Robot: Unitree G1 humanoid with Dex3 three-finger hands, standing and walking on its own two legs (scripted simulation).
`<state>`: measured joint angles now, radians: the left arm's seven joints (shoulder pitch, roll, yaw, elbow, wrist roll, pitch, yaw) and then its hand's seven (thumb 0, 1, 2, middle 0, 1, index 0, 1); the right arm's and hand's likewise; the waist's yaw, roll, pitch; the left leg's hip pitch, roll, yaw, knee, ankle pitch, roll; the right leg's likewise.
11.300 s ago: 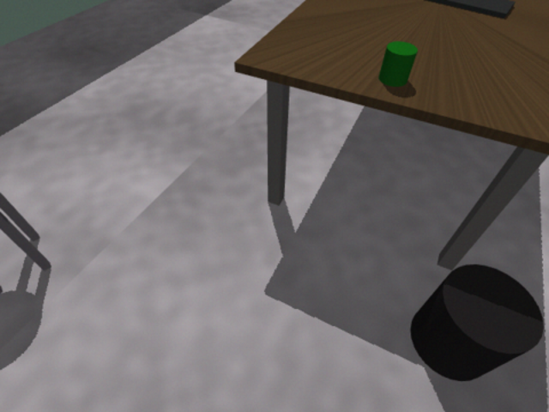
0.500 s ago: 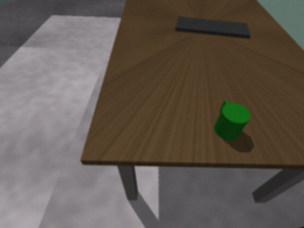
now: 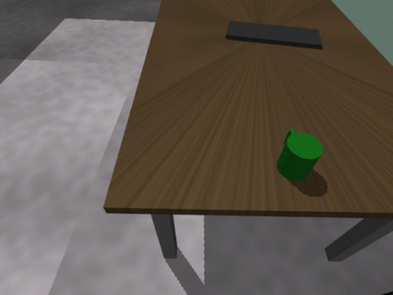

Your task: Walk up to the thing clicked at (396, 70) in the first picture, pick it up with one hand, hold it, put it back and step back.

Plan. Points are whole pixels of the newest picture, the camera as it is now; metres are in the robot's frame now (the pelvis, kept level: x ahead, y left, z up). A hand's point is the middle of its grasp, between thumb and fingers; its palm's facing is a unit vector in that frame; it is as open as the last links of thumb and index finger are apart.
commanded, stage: stand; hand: right
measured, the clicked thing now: (295, 152) +0.46 -0.23 +0.00
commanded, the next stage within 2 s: rise first in 0.24 s
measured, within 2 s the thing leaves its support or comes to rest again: neither
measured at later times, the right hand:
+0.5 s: hand out of the picture +0.14 -0.24 -0.14, palm faces +0.13 +0.94 -0.32, open 9.0 cm
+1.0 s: hand (343, 264) +0.19 -0.27 -0.02, palm faces +0.33 +0.87 -0.36, open 17.1 cm
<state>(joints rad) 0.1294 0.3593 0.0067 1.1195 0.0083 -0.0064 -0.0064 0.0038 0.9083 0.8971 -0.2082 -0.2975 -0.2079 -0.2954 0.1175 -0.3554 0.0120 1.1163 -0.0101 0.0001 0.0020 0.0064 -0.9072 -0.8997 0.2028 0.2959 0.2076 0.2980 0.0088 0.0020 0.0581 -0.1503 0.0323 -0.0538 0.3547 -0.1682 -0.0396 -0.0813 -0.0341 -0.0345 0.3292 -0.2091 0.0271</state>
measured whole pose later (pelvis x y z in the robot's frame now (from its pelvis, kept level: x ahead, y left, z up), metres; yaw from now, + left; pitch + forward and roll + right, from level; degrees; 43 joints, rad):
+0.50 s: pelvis -0.01 +0.00 -0.01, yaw -1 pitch +0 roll +0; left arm 0.09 0.32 0.06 0.92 -0.08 -0.09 0.05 0.01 0.72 0.70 -0.11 -0.16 -0.11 -0.17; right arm 0.04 -0.31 -0.05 0.94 0.07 -0.07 -0.06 0.01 -0.72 -0.71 0.13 0.17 0.13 0.17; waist 0.01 0.00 0.10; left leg -0.24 0.04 -0.03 0.44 -0.20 -0.04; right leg -0.20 -0.03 -0.01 0.44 -0.24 0.02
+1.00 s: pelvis +0.02 +0.00 +0.00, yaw -4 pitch -1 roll +0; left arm 0.23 0.23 0.09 0.57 -0.03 -0.09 0.08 0.00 -0.44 0.07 -0.07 -0.05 -0.06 -0.05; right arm 0.34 -0.30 -0.18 0.23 0.04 -0.07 -0.08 0.00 0.44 -0.07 0.05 0.05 0.06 0.06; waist -0.03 -0.03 0.01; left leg -0.17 0.05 0.01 0.43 -0.24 -0.04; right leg -0.13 -0.03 0.03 0.42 -0.27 0.03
